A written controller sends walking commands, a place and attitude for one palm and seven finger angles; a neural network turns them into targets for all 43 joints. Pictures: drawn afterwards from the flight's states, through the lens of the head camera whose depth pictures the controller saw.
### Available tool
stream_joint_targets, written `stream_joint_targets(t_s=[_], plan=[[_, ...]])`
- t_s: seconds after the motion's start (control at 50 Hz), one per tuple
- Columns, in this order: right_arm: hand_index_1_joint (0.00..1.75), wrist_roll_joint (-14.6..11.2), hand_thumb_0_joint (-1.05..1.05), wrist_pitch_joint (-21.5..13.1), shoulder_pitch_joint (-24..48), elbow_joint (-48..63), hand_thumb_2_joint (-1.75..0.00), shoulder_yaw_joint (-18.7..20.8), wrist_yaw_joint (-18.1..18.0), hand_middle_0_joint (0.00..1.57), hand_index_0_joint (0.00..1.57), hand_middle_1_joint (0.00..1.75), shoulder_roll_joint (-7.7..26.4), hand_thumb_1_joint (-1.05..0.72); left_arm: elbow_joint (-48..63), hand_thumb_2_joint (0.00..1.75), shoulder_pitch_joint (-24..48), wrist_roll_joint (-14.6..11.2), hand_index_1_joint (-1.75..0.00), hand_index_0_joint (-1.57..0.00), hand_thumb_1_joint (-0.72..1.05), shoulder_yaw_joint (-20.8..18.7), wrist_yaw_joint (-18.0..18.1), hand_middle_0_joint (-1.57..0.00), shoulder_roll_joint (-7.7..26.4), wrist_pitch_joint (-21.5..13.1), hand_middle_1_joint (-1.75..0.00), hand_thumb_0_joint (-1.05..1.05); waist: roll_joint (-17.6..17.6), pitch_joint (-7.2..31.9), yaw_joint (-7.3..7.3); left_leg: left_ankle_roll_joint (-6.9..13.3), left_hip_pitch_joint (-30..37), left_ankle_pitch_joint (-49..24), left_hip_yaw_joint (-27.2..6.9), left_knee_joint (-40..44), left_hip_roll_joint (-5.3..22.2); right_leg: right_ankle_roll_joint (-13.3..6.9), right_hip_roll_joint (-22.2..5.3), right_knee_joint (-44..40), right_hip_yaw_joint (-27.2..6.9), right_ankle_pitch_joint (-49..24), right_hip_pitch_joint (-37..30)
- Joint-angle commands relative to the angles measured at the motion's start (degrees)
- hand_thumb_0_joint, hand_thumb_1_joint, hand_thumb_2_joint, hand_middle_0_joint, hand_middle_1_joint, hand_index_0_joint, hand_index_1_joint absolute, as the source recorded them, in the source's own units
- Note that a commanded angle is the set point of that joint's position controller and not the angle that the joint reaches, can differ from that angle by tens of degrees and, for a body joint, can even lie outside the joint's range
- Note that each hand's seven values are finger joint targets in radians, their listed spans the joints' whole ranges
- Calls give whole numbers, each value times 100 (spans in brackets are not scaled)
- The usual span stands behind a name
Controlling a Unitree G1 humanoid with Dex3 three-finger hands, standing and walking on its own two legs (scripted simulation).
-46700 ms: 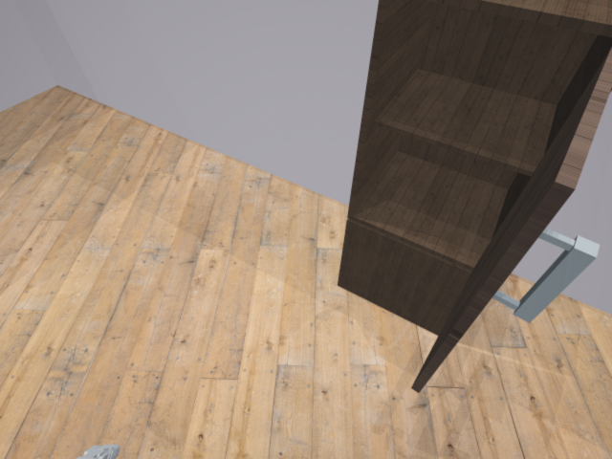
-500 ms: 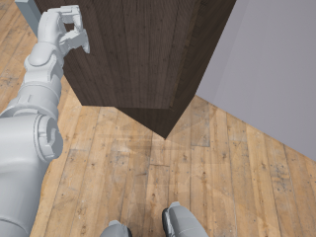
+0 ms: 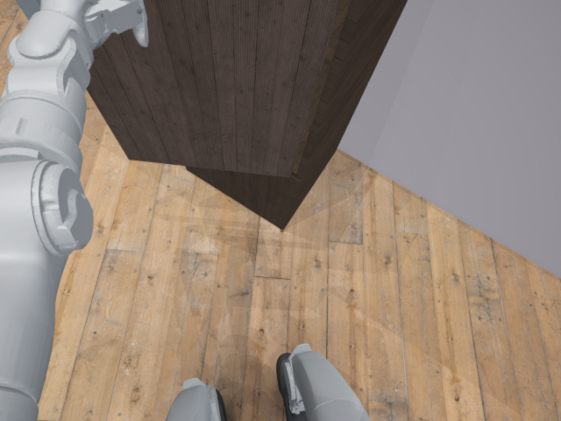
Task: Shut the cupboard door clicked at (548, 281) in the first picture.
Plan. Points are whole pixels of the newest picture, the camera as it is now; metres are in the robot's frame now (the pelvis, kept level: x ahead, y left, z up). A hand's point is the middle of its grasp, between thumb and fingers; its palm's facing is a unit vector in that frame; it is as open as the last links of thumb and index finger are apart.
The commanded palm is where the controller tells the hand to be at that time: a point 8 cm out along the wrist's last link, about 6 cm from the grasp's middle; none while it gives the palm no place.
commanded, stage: push the door shut along its arc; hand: left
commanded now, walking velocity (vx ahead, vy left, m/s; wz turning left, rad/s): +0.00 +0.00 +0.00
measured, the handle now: out of the picture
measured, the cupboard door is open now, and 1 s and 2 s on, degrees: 28 21 21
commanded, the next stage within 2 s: pull the fist back off the door in 0.08 s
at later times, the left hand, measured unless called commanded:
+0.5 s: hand out of the picture +0.63 +0.02 +0.14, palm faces +0.13 -0.99 -0.05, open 3.2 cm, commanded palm +0.59 +0.06 +0.14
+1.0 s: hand (177, 47) +0.54 +0.01 +0.13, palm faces +0.08 -1.00 -0.01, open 3.1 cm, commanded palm +0.51 +0.06 +0.14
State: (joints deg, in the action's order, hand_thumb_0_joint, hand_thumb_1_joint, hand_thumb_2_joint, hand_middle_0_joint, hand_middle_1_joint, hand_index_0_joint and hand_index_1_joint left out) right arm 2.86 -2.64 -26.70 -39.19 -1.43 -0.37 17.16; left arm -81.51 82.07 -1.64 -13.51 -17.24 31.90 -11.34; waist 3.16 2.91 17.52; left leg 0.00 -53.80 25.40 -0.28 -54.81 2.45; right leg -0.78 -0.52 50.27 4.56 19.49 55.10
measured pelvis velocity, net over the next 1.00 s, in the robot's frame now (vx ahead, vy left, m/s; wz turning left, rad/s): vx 0.03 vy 0.00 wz -0.02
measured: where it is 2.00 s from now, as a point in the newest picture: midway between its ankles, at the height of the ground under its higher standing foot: outside the picture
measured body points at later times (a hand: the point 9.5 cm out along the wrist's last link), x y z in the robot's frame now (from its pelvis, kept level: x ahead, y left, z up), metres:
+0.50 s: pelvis +0.00 +0.00 -0.01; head +0.18 -0.01 +0.41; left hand +0.61 +0.07 +0.14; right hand -0.11 -0.22 -0.10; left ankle -0.01 +0.12 -0.68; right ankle +0.03 -0.12 -0.68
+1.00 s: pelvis +0.03 +0.00 +0.02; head +0.13 -0.01 +0.46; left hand +0.53 +0.07 +0.14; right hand +0.00 -0.26 -0.10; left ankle -0.01 +0.12 -0.68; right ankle +0.03 -0.12 -0.68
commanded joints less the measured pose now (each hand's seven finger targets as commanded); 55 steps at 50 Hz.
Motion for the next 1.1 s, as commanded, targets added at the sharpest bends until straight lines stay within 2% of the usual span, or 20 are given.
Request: stream_joint_targets(t_s=[0.0,0.16,0.18,0.24,0.26,0.3,0.36,0.4,0.44,0.5,0.58,0.6,0.64,0.68,0.78,0.86,0.96,0.98,1.04,1.08], plan=[[30,42,0,-40,-1463,-134,-90,394,-113,20,20,30,1081,-90,1302,90,3817,-79,-150,-130,90,143,-92,-130,240,-381,-150,0,909,3227,620,166,2669,-2520,-458,204,-136,-54,282,-421,-139,-1744,-700],[30,45,0,-130,-1467,-209,-90,342,-129,20,20,30,1067,-90,999,90,4106,36,-150,-130,90,144,-138,-130,413,-235,-150,0,944,3254,722,216,2138,-2164,-342,18,-185,-76,308,-311,-136,-1575,-702],[30,159,0,-187,-1630,9,-90,230,-40,20,20,30,900,-90,1026,90,4142,-364,-150,-130,90,-1078,1102,-130,564,-104,-150,0,1214,3381,491,156,1784,-2034,-425,47,-121,-31,259,-427,-203,-1479,-824],[30,406,0,-191,-1802,45,-90,287,285,20,20,30,865,-90,1031,90,3915,216,-150,-130,90,-1082,2835,-130,206,-156,-150,0,619,3527,536,125,1478,-1983,-450,23,-101,103,207,-336,-172,-1440,-929],[30,500,0,-205,-1803,83,-90,304,414,20,20,30,831,-90,1230,90,4012,514,-150,-130,90,-1057,3335,-130,143,-303,-150,0,900,3646,461,107,1527,-2048,-398,-8,-129,87,197,-336,-192,-1456,-881],[30,631,0,-232,-1885,-6,-90,376,607,20,20,30,828,-90,1167,90,3956,1239,-150,-130,90,-850,4011,-130,90,-624,-150,0,898,3787,507,69,1681,-2327,-439,-104,-86,84,220,-193,-124,-1504,-623],[30,554,0,-144,-1930,-16,-90,464,697,20,20,30,884,-90,1087,90,3808,1590,-150,-130,90,-492,3931,-130,147,-700,-150,0,883,3835,466,109,1700,-2206,-262,107,-145,37,216,-367,-204,-1629,-1088],[30,449,0,-49,-1931,9,-90,469,631,20,20,30,910,-90,1017,90,3843,1392,-150,-130,90,-505,3638,-130,229,-563,-150,0,773,3846,474,141,1711,-2086,-209,279,-187,39,222,-525,-258,-1726,-1428],[30,373,0,19,-1890,89,-90,440,565,20,20,30,892,-90,1086,90,3654,1123,-150,-130,90,-643,3389,-130,349,-453,-150,0,708,3889,319,153,1680,-1952,-150,477,-226,34,226,-651,-285,-1796,-1886],[30,335,0,9,-1886,141,-90,447,529,20,20,30,801,-90,1362,90,3110,806,-150,-130,90,-621,3207,-130,10,-603,-150,0,645,3975,136,122,2016,-2248,-131,641,-220,25,245,-732,-246,-2153,-2162],[30,342,0,-33,-1851,93,-90,496,555,20,20,30,776,-90,1494,90,2428,577,-150,-130,90,-535,3249,-130,-470,-908,-150,0,279,3504,38,116,2073,-2298,-48,801,-209,41,278,-883,-212,-2265,-2285],[30,327,0,-37,-1811,96,-90,510,566,20,20,30,769,-90,1487,90,2157,574,-150,-130,90,-601,3279,-130,-474,-962,-150,0,231,3443,-75,108,2049,-2306,-18,827,-230,35,280,-892,-209,-2287,-2328],[30,323,0,-29,-1725,86,-90,546,589,20,20,30,738,-90,1558,90,2007,587,-150,-130,90,-394,3333,-130,-793,-1050,-150,0,107,3166,-70,113,2025,-2253,43,908,-251,45,277,-961,-201,-2305,-2369],[30,309,0,5,-1691,79,-90,576,571,20,20,30,738,-90,1660,90,1815,583,-150,-130,90,-458,3423,-130,-764,-1136,-150,0,101,3100,-154,108,2109,-2340,75,961,-261,31,269,-961,-212,-2419,-2476],[30,294,0,15,-1464,143,-90,659,584,20,20,30,644,-90,2367,90,1423,578,-150,-130,90,-184,3525,-130,-1239,-1457,-150,0,279,3282,-383,40,2641,-2930,100,984,-264,-3,254,-879,-171,-2797,-2609],[30,257,0,75,-1242,186,-90,711,571,20,20,30,596,-90,2653,90,990,541,-150,-130,90,46,3554,-130,-1642,-1478,-150,0,53,3358,-501,26,2833,-3120,132,1040,-270,12,260,-873,-156,-2997,-2794],[30,191,0,139,-940,251,-90,725,504,20,20,30,525,-90,2982,90,507,391,-150,-130,90,182,3569,-130,-1954,-1391,-150,0,-302,3199,-609,29,2900,-3157,179,1146,-255,26,250,-907,-144,-3137,-3048],[30,173,0,147,-895,268,-90,700,481,20,20,30,508,-90,3080,90,556,387,-150,-130,90,305,3578,-130,-2038,-1396,-150,0,-125,3087,-596,25,2941,-3137,184,1184,-256,19,237,-918,-160,-3111,-3029],[30,161,0,165,-724,176,-90,654,429,20,20,30,484,-90,2714,90,793,437,-150,-130,90,287,3645,-130,-1980,-1349,-150,0,-511,2626,-482,59,2618,-2489,175,1247,-283,54,216,-993,-185,-2719,-2914],[30,156,0,155,-648,171,-90,627,375,20,20,30,491,-90,2682,90,1083,458,-150,-130,90,278,3683,-130,-1907,-1359,-150,0,-438,2572,-448,75,2586,-2179,181,1289,-315,48,189,-1034,-222,-2477,-2875]])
